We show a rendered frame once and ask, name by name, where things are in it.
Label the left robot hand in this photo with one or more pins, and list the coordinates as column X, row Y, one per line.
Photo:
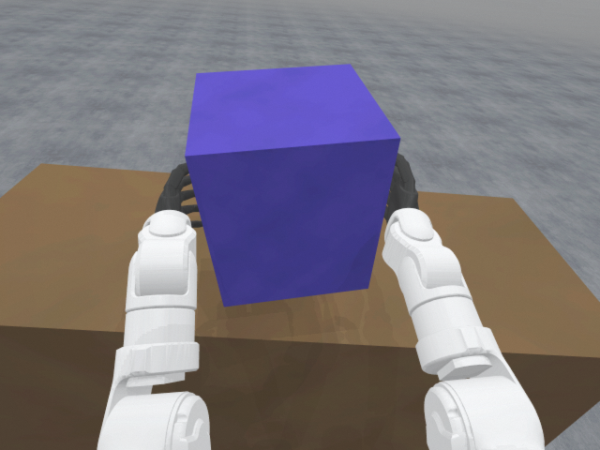
column 172, row 196

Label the robot left forearm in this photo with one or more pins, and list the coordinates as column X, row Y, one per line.
column 159, row 335

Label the carton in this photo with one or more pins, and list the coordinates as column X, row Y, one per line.
column 291, row 170

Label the pedestal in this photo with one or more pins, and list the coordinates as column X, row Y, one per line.
column 335, row 371

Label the robot right forearm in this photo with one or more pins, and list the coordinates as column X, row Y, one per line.
column 452, row 342

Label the robot left upper arm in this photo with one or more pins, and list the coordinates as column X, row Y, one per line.
column 167, row 421

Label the right robot hand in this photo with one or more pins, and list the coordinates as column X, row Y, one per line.
column 403, row 193

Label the robot right upper arm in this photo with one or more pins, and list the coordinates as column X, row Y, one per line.
column 487, row 413

